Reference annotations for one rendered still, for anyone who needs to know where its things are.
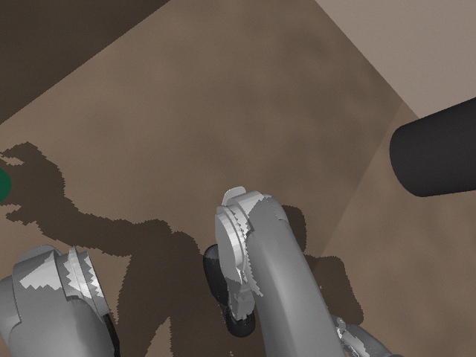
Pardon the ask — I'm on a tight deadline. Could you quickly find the right robot hand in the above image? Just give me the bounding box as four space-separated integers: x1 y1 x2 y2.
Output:
330 314 393 357

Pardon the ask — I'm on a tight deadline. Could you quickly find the left robot foot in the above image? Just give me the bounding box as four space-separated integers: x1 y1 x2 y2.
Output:
103 313 120 357

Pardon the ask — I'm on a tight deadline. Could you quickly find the right robot foot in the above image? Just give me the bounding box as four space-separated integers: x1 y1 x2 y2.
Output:
203 244 255 338

